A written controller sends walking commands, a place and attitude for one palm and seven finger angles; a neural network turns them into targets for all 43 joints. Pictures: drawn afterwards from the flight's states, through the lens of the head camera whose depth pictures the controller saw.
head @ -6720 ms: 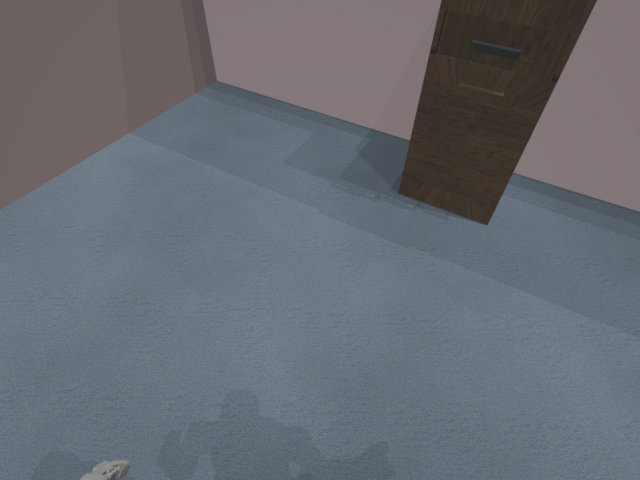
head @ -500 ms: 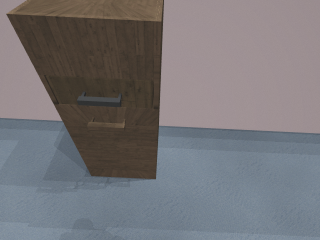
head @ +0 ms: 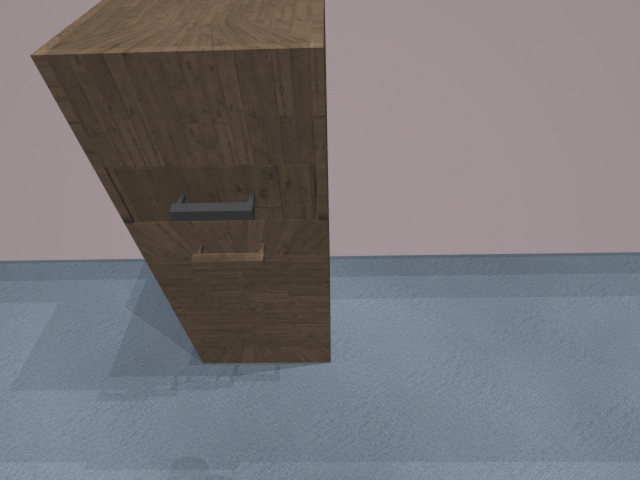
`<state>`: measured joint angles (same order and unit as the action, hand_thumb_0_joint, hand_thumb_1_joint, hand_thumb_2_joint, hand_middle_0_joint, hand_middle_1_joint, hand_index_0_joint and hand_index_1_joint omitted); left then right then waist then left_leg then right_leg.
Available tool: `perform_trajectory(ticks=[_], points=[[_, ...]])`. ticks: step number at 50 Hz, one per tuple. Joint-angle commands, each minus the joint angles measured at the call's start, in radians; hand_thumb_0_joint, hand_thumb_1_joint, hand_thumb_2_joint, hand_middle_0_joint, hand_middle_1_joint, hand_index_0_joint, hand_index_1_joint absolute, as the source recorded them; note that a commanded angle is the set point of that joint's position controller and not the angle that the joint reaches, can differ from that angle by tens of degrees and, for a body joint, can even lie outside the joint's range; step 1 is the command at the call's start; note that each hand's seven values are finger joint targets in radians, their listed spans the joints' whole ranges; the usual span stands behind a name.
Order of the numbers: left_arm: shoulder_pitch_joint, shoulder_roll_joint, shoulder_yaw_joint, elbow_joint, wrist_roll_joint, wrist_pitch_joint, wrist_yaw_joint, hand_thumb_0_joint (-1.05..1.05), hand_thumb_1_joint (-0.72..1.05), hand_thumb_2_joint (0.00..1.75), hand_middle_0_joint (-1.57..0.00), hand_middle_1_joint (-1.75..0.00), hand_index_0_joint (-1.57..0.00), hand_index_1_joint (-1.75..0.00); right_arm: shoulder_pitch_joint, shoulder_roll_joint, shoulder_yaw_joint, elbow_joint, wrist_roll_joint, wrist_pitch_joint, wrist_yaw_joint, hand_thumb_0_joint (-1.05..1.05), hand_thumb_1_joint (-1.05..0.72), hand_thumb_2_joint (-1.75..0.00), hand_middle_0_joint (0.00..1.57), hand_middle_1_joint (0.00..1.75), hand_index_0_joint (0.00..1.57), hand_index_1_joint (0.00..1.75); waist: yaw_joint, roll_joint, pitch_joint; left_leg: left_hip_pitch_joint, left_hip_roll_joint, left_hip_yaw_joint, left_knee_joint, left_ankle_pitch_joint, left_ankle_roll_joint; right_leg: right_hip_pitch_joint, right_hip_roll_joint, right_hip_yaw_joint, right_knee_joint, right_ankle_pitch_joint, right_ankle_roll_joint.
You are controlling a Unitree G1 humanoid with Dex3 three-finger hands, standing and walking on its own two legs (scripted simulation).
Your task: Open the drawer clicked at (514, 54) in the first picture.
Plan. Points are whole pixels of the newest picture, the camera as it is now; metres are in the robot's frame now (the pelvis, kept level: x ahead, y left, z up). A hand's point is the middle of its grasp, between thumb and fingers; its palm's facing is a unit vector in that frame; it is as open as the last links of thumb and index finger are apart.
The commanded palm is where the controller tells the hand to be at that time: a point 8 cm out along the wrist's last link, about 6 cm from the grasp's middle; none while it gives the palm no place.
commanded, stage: look again from close up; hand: left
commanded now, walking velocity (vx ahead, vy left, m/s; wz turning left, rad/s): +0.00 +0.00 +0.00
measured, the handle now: (215, 204) +0.60 +0.24 -0.02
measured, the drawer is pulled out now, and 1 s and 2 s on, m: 0.00 0.00 0.00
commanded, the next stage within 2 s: shuffle to correct the standing spot in 0.12 s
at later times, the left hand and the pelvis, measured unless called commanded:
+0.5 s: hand out of the picture +0.01 +0.14 -0.18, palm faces +0.06 -0.98 -0.16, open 7.3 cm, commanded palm none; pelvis +0.04 -0.01 -0.01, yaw +1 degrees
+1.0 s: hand (213, 467) +0.18 +0.18 -0.17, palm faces +0.07 -0.95 -0.29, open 7.3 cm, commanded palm none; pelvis +0.13 -0.02 -0.01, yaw +2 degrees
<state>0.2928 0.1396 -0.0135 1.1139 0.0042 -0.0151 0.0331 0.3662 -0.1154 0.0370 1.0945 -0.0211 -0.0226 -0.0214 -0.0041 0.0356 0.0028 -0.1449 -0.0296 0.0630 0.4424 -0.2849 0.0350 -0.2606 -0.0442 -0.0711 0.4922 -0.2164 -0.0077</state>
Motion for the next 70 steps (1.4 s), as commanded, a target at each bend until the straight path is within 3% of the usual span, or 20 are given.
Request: perform_trajectory(ticks=[1, 11, 20, 25, 28, 31, 32, 33, 37, 40, 45, 47, 48, 49, 50, 51, 56, 65, 68, 70], points=[[0.062, 0.073, 0.015, -0.016, 0.003, -0.014, 0.000, 0.00, 0.90, 0.90, -0.20, -0.30, -0.20, -0.30, 0.053, -0.107, -0.025, -0.016, 0.005, -0.021, -0.009, 0.00, -0.90, -0.90, 0.20, 0.30, 0.20, 0.30, 0.014, -0.045, 0.096, -0.160, 0.130, -0.137, -0.155, 0.038, 0.017, 0.084, -0.055, 0.090, -0.065, 0.032, -0.034], [0.060, 0.071, 0.017, -0.001, 0.003, -0.014, 0.001, 0.00, 0.90, 0.90, -0.20, -0.30, -0.20, -0.30, 0.051, -0.095, -0.021, 0.018, 0.007, -0.023, -0.016, 0.00, -0.90, -0.90, 0.20, 0.30, 0.20, 0.30, 0.011, -0.020, 0.076, -0.105, 0.129, -0.112, -0.131, 0.137, 0.011, 0.095, -0.063, 0.090, -0.058, 0.102, -0.034], [0.090, 0.078, 0.040, -0.013, 0.020, -0.014, -0.016, 0.00, 0.90, 0.90, -0.20, -0.30, -0.20, -0.30, 0.048, -0.102, -0.033, 0.002, -0.002, -0.011, -0.005, 0.00, -0.90, -0.90, 0.20, 0.30, 0.20, 0.30, 0.016, -0.029, 0.157, -0.190, 0.108, -0.108, -0.071, -0.181, 0.039, 0.020, -0.056, 0.129, -0.041, -0.237, -0.075], [0.212, 0.135, 0.072, 0.015, 0.018, -0.033, -0.009, 0.00, 0.90, 0.90, -0.20, -0.30, -0.20, -0.30, 0.018, -0.066, -0.032, -0.031, 0.000, -0.024, -0.006, 0.00, -0.90, -0.90, 0.20, 0.30, 0.20, 0.30, 0.043, -0.217, 0.093, -0.306, 0.032, 0.025, 0.239, -0.120, 0.003, 0.180, -0.234, 0.336, -0.142, -0.018, -0.177], [0.214, 0.145, 0.083, 0.008, 0.029, -0.043, -0.003, 0.00, 0.90, 0.90, -0.20, -0.30, -0.20, -0.30, -0.038, -0.060, -0.036, -0.057, 0.003, -0.035, 0.002, 0.00, -0.90, -0.90, 0.20, 0.30, 0.20, 0.30, 0.048, -0.154, 0.086, -0.336, 0.064, -0.003, 0.270, -0.226, 0.000, 0.198, -0.294, 0.340, -0.130, 0.196, -0.233], [0.084, 0.103, 0.073, -0.034, 0.018, -0.029, -0.009, 0.00, 0.90, 0.90, -0.20, -0.30, -0.20, -0.30, 0.135, -0.066, -0.039, 0.015, 0.003, -0.046, 0.004, 0.00, -0.90, -0.90, 0.20, 0.30, 0.20, 0.30, -0.046, -0.018, 0.051, 0.037, 0.072, -0.029, -0.042, 0.025, 0.017, -0.047, -0.125, 0.095, 0.100, 0.088, -0.122], [0.042, 0.047, 0.061, -0.062, 0.012, -0.024, -0.015, 0.00, 0.90, 0.90, -0.20, -0.30, -0.20, -0.30, 0.239, -0.148, -0.059, 0.046, -0.011, -0.052, -0.007, 0.00, -0.90, -0.90, 0.20, 0.30, 0.20, 0.30, -0.084, 0.213, 0.028, 0.161, 0.261, -0.284, -0.103, 0.254, 0.095, -0.231, 0.014, -0.045, 0.355, -0.109, -0.047], [0.004, 0.033, 0.052, -0.089, 0.014, -0.026, -0.007, 0.00, 0.90, 0.90, -0.20, -0.30, -0.20, -0.30, 0.277, -0.168, -0.058, 0.057, -0.011, -0.041, -0.020, 0.00, -0.90, -0.90, 0.20, 0.30, 0.20, 0.30, -0.084, 0.259, 0.042, 0.250, 0.394, -0.396, -0.128, 0.662, 0.178, -0.383, 0.043, -0.026, 0.520, -0.388, -0.028], [0.003, 0.014, 0.045, -0.067, 0.011, -0.009, -0.001, 0.00, 0.90, 0.90, -0.20, -0.30, -0.20, -0.30, 0.089, -0.123, -0.033, -0.006, -0.006, -0.038, -0.034, 0.00, -0.90, -0.90, 0.20, 0.30, 0.20, 0.30, -0.007, 0.044, 0.107, 0.085, 0.337, -0.198, -0.069, 1.020, 0.179, -0.269, -0.045, 0.045, 0.500, -0.291, -0.010], [0.020, 0.017, 0.043, -0.065, 0.009, 0.009, 0.001, 0.00, 0.90, 0.90, -0.20, -0.30, -0.20, -0.30, 0.032, -0.146, -0.042, -0.023, 0.002, -0.033, -0.038, 0.00, -0.90, -0.90, 0.20, 0.30, 0.20, 0.30, 0.017, 0.075, 0.090, 0.063, 0.268, -0.085, -0.076, 1.058, 0.114, -0.168, -0.018, -0.002, 0.350, -0.142, 0.005], [-0.005, 0.078, 0.063, -0.108, 0.013, 0.021, 0.005, 0.00, 0.90, 0.90, -0.20, -0.30, -0.20, -0.30, 0.017, -0.176, -0.080, -0.037, -0.001, 0.002, -0.038, 0.00, -0.90, -0.90, 0.20, 0.30, 0.20, 0.30, 0.017, 0.125, 0.048, 0.164, 0.277, -0.075, 0.006, 1.116, 0.090, -0.146, 0.018, -0.032, 0.197, -0.093, -0.006], [0.051, 0.107, 0.076, -0.111, 0.017, 0.010, 0.003, 0.00, 0.90, 0.90, -0.20, -0.30, -0.20, -0.30, 0.002, -0.194, -0.097, -0.054, 0.004, 0.013, -0.031, 0.00, -0.90, -0.90, 0.20, 0.30, 0.20, 0.30, 0.049, 0.088, -0.003, 0.150, 0.250, -0.058, 0.110, 1.017, 0.061, -0.044, 0.020, -0.032, 0.067, 0.063, -0.013], [0.098, 0.138, 0.083, -0.103, 0.020, 0.000, 0.005, 0.00, 0.90, 0.90, -0.20, -0.30, -0.20, -0.30, 0.000, -0.188, -0.103, -0.065, 0.009, 0.016, -0.027, 0.00, -0.90, -0.90, 0.20, 0.30, 0.20, 0.30, 0.065, 0.019, -0.056, 0.097, 0.202, -0.037, 0.198, 0.840, 0.031, 0.068, -0.019, 0.002, 0.014, 0.356, -0.026], [0.131, 0.199, 0.095, -0.098, 0.026, -0.010, 0.013, 0.00, 0.90, 0.90, -0.20, -0.30, -0.20, -0.30, 0.034, -0.151, -0.107, -0.073, 0.014, 0.018, -0.022, 0.00, -0.90, -0.90, 0.20, 0.30, 0.20, 0.30, 0.061, -0.148, -0.137, -0.056, 0.098, 0.001, 0.373, 0.432, -0.008, 0.231, -0.175, 0.184, 0.051, 0.829, -0.094], [0.169, 0.246, 0.104, -0.087, 0.021, -0.011, 0.015, 0.00, 0.90, 0.90, -0.20, -0.30, -0.20, -0.30, 0.031, -0.108, -0.104, -0.085, 0.024, 0.017, -0.019, 0.00, -0.90, -0.90, 0.20, 0.30, 0.20, 0.30, 0.078, -0.283, -0.181, -0.207, -0.021, 0.001, 0.593, -0.320, -0.035, 0.328, -0.386, 0.356, 0.024, 1.215, -0.235], [0.154, 0.225, 0.092, -0.096, 0.016, -0.012, 0.018, 0.00, 0.90, 0.90, -0.20, -0.30, -0.20, -0.30, -0.005, -0.093, -0.099, -0.091, 0.023, 0.028, -0.025, 0.00, -0.90, -0.90, 0.20, 0.30, 0.20, 0.30, 0.075, -0.255, -0.152, -0.222, 0.004, -0.117, 0.678, -0.382, -0.031, 0.254, -0.406, 0.347, -0.009, 1.137, -0.281], [-0.026, 0.176, 0.084, -0.167, 0.019, 0.001, 0.018, 0.00, 0.90, 0.90, -0.20, -0.30, -0.20, -0.30, -0.070, -0.093, -0.098, -0.088, 0.008, 0.069, 0.005, 0.00, -0.90, -0.90, 0.20, 0.30, 0.20, 0.30, 0.015, -0.185, -0.045, -0.281, 0.032, -0.084, 0.741, -0.176, -0.070, 0.033, -0.260, 0.191, -0.116, 0.590, -0.190], [-0.004, 0.232, 0.107, -0.182, 0.035, 0.013, 0.002, 0.00, 0.90, 0.90, -0.20, -0.30, -0.20, -0.30, -0.146, -0.105, -0.086, -0.143, 0.007, 0.050, 0.020, 0.00, -0.90, -0.90, 0.20, 0.30, 0.20, 0.30, 0.052, -0.193, -0.051, -0.223, 0.032, -0.022, 0.345, -0.148, -0.070, 0.037, -0.245, 0.270, -0.192, 0.065, -0.189], [-0.033, 0.231, 0.105, -0.182, 0.026, 0.022, -0.001, 0.00, 0.90, 0.90, -0.20, -0.30, -0.20, -0.30, -0.062, -0.099, -0.079, -0.119, 0.009, 0.033, 0.014, 0.00, -0.90, -0.90, 0.20, 0.30, 0.20, 0.30, 0.010, -0.183, -0.055, -0.044, 0.018, -0.003, 0.110, -0.041, -0.050, -0.061, -0.204, 0.244, -0.166, -0.056, -0.149], [-0.044, 0.179, 0.089, -0.183, 0.016, 0.031, -0.002, 0.00, 0.90, 0.90, -0.20, -0.30, -0.20, -0.30, 0.010, -0.116, -0.078, -0.090, 0.011, 0.022, 0.005, 0.00, -0.90, -0.90, 0.20, 0.30, 0.20, 0.30, -0.018, -0.060, -0.034, 0.103, 0.058, -0.021, -0.073, 0.027, -0.037, -0.166, -0.114, 0.169, -0.079, -0.178, -0.077]])
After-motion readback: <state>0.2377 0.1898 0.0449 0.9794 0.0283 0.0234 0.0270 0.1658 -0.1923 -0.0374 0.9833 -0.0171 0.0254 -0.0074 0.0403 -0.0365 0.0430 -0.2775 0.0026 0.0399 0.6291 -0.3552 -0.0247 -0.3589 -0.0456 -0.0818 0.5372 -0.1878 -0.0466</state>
